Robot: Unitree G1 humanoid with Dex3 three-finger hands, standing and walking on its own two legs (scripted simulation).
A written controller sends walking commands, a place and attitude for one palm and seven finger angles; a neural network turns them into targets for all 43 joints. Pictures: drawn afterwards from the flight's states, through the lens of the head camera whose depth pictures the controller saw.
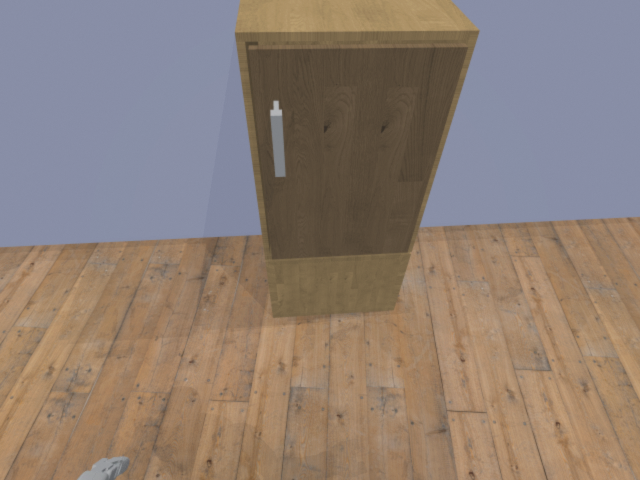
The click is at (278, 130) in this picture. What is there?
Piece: cupboard door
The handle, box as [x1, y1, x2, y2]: [270, 101, 285, 176]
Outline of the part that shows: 274,101 274,109 270,110 275,176 285,176 281,110 278,109 278,101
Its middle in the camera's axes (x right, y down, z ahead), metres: -0.09 -0.20 +0.79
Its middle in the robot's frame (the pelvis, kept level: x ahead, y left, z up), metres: +0.73 +0.13 +0.02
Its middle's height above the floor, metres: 0.79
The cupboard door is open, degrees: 0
